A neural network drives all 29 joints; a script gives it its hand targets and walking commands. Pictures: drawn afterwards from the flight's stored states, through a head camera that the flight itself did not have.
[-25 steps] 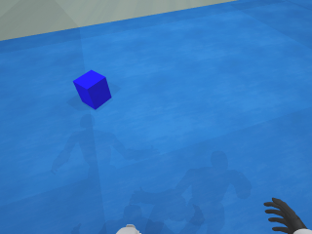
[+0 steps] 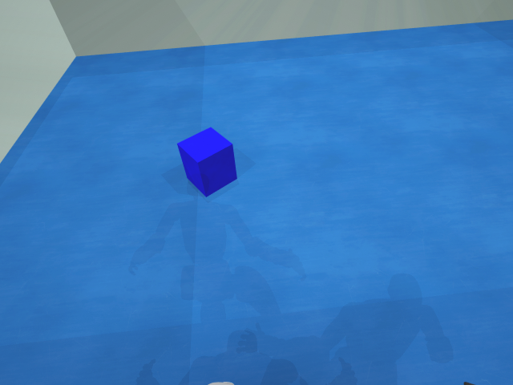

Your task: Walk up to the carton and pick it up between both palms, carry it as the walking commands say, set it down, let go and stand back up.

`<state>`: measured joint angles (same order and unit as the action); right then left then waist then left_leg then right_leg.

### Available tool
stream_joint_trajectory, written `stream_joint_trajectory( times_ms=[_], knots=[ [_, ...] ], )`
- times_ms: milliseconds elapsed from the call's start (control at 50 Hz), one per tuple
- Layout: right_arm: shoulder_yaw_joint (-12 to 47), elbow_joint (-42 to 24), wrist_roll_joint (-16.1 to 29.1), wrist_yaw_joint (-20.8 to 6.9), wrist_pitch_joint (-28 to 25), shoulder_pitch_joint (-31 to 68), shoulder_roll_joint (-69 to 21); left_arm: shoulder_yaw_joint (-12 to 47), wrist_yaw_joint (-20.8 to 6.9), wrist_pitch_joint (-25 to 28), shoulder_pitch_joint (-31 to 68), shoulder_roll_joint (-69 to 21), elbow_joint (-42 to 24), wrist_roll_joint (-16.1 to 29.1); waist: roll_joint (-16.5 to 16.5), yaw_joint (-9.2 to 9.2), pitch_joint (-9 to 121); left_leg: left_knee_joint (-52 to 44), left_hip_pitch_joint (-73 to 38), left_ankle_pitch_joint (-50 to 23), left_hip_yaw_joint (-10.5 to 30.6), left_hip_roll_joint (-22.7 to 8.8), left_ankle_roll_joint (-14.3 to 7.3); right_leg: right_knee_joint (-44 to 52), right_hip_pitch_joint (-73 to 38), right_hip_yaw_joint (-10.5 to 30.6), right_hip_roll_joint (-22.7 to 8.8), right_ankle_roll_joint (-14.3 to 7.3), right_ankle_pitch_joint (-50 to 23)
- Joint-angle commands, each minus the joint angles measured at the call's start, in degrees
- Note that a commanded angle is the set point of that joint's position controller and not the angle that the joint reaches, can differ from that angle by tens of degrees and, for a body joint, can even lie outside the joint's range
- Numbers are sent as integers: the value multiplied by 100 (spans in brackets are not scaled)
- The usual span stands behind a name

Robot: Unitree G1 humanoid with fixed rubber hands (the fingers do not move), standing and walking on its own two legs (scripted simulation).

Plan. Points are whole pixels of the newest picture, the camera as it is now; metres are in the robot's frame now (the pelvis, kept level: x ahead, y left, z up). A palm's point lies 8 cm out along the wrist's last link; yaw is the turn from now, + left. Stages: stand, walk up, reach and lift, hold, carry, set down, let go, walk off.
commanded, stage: walk up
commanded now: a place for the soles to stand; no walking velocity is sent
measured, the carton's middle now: (208, 162) +1.30 +0.33 -0.63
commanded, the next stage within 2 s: none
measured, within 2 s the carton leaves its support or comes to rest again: neither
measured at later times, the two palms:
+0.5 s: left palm (27, 325) +0.25 +0.43 -0.07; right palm (394, 264) +0.36 -0.24 -0.06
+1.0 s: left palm (13, 252) +0.39 +0.53 -0.06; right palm (324, 163) +0.64 -0.15 -0.06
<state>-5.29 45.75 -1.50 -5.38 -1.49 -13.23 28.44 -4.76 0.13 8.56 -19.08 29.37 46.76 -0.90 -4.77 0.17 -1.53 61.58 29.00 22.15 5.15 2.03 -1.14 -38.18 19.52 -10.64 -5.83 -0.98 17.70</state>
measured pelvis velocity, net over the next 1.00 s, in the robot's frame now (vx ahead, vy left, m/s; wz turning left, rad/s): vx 0.43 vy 0.16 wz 0.16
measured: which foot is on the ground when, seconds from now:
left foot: up 0.00-0.24, down 0.26-0.62, up 0.64-0.96, down 0.98-1.00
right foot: down 0.00-0.26, up 0.28-0.60, down 0.62-1.00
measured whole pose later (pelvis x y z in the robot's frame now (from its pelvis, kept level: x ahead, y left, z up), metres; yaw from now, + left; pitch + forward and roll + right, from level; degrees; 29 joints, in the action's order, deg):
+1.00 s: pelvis +0.43 +0.16 +0.00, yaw +9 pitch -1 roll -1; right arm -6.2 44.4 -1.9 -6.4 -3.0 -8.6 28.7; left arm -4.3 -1.6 6.1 -22.8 31.9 46.8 -0.7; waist -1.5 -3.1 -2.3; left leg 33.8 24.3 10.8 -2.5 -3.6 -0.7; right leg -37.6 11.7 -6.7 -8.7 -0.3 23.4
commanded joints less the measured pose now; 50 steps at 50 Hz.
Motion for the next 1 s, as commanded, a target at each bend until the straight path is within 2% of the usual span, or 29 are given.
stream_joint_trajectory(
  times_ms=[0,80,120,160,200,220,240,260,280,300,340,360,380,420,480,540,580,600,620,640,660,680,720,760,880,920,940,960,980],
  knots=[
    [-244,-340,6,-72,-130,471,1000,-404,3,53,-181,1497,-176,4,1106,-265,-276,-294,1393,-368,186,-729,207,2572,-1131,1871,-1743,-1228,885],
    [-168,-471,66,-280,-82,1065,597,-391,-32,45,-197,1477,-131,-30,1213,-286,-264,-1664,473,-1039,-424,-698,134,2467,-929,504,-1339,-989,-458],
    [-148,-493,84,-333,-64,1337,507,-375,-52,2,-179,1509,-128,-26,1250,-286,-230,-2256,9,-1353,-793,-597,91,2381,-933,131,-1191,-867,-966],
    [-154,-478,103,-338,-42,1399,487,-381,-52,-58,-187,1602,-104,-13,1297,-254,-182,-2552,-386,-1370,-993,-491,26,2213,-975,58,-1256,-846,-1110],
    [-199,-431,94,-288,-27,1177,558,-371,-48,-120,-110,1679,-106,25,1257,-60,-70,-2960,-1033,-1195,-1194,-269,-115,1654,-910,-35,-1342,-810,-1544],
    [-275,-334,51,-212,-33,755,729,-306,-53,-144,-223,1551,-95,61,913,174,223,-3180,-1831,-991,-1180,-54,-254,720,-767,-220,-1170,-692,-2331],
    [-412,-108,-3,-94,-63,-163,1050,-180,-51,-175,-434,1226,-130,68,139,571,871,-3191,-3149,-635,-821,10,-478,-1055,-239,-298,-837,-535,-2361],
    [-590,-146,-31,70,-94,-721,1683,-7,-58,-154,-333,763,-415,109,-1247,911,1194,-3737,-4191,158,1659,-1518,-987,-3027,1549,-176,-264,-131,-231],
    [-629,-292,185,144,-111,-446,1998,-1,-24,-171,-201,982,-493,145,-703,698,1164,-4526,-3800,421,3125,-2253,-1389,-3471,2351,772,14,-60,969],
    [-560,-289,263,159,-127,-142,1708,-11,8,-194,-180,1177,-325,183,-8,482,794,-4451,-3390,71,2573,-2190,-1471,-3432,2308,1157,-199,-97,583],
    [-388,-338,226,183,-179,165,1178,-61,-11,-202,-424,1133,-111,190,-21,114,321,-4354,-2461,-877,1318,-1694,-1332,-2703,1835,1159,-490,-39,300],
    [-329,-358,188,192,-212,333,1029,-84,-43,-220,-602,1122,-16,136,-133,6,249,-4292,-2052,-1133,879,-1515,-1251,-2248,1490,1150,-581,7,295],
    [-310,-388,137,170,-229,350,1021,-98,-89,-238,-632,1070,53,97,-269,34,214,-4266,-1825,-1224,664,-1420,-1306,-1888,1282,1038,-518,51,350],
    [-321,-432,103,129,-262,177,1096,-131,-143,-248,-323,1015,-42,46,-396,191,113,-4394,-1720,-892,691,-1493,-1483,-1316,1314,903,-430,99,360],
    [-319,-533,79,78,-272,216,1112,-169,-209,-192,-44,927,-70,12,-422,218,-11,-4546,-1347,-145,602,-1419,-1428,-529,924,764,-271,52,-296],
    [-273,-629,92,51,-215,455,1099,-236,-273,-152,-34,868,-13,24,-269,28,-139,-4429,-638,516,420,-1311,-1234,28,-15,613,-23,-1,-776],
    [-176,-617,72,65,-197,448,941,-311,-235,-104,-388,971,102,7,167,-300,-47,-3594,-55,429,162,-1111,-955,403,-1174,550,221,-122,-673],
    [-82,-672,41,89,-228,372,749,-411,-153,-60,-981,1171,218,1,856,-672,190,-2245,500,-289,-194,-754,-712,876,-2152,1030,71,-317,163],
    [17,-829,40,98,-281,262,425,-529,-68,-8,-1468,1759,199,-12,2150,-889,530,-197,1570,39,-839,22,-260,2144,-2814,3770,-1646,-937,1852],
    [-89,-671,39,195,-223,111,895,-530,-42,-56,-1171,1962,39,67,1554,-693,654,531,1809,717,-46,-76,-196,2495,-2496,4943,-2222,-1400,2608],
    [-155,-522,68,221,-201,19,1166,-470,-25,-102,-716,1746,-92,134,951,-482,286,700,1718,325,279,-434,-116,2375,-2017,4463,-2068,-1546,2590],
    [-153,-442,59,211,-207,-29,1155,-421,-19,-125,-404,1560,-185,139,893,-373,49,591,1679,32,244,-660,-39,2349,-1612,3895,-1855,-1555,2263],
    [-160,-287,26,146,-187,-136,1053,-356,-47,-120,-133,1381,-246,94,1136,-211,-155,-88,1263,-65,8,-868,137,2385,-993,2694,-1453,-1378,1425],
    [-174,-244,-4,30,-150,-122,865,-351,-93,-91,-158,1419,-250,43,1301,-185,-161,-662,704,-183,-277,-852,184,2370,-528,1962,-1276,-1303,777],
    [-245,-390,-1,-169,-128,526,682,-356,-146,-118,-8,1567,-321,-6,1323,-175,-239,-2231,-388,-1015,-864,-703,165,2325,-63,1246,-1011,-1021,1036],
    [-282,-357,2,-159,-155,458,705,-324,-154,-159,47,1605,-326,13,1248,-59,-210,-2645,-879,-1049,-956,-591,112,1947,11,1158,-1039,-970,830],
    [-320,-313,-19,-127,-179,315,767,-269,-158,-187,21,1534,-320,25,1081,46,-135,-2867,-1268,-889,-1042,-415,55,1487,91,1015,-956,-904,545],
    [-370,-236,-41,-64,-208,-11,889,-173,-157,-212,-134,1344,-304,36,712,208,82,-3088,-1920,-639,-1016,-252,-36,723,274,800,-788,-778,116],
    [-472,-98,-77,44,-251,-743,1209,-46,-137,-218,-283,1031,-355,48,-293,565,575,-3587,-2980,99,-147,-643,-296,-1023,733,392,-400,-535,-461]
  ],
)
